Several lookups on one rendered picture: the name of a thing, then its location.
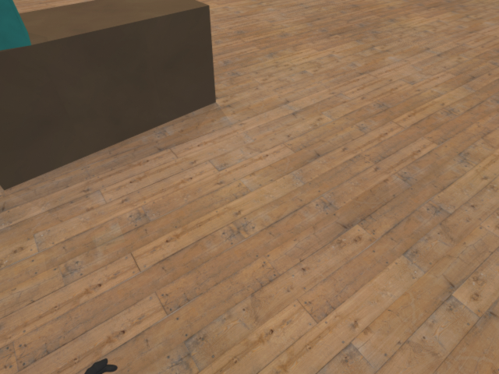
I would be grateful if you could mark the carton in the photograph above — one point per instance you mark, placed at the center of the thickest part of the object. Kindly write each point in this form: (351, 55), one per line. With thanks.
(13, 33)

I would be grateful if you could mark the left robot hand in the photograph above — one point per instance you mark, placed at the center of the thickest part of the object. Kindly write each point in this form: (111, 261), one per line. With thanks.
(101, 367)

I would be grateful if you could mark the pedestal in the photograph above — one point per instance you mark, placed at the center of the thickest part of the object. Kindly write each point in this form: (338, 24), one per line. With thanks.
(98, 73)

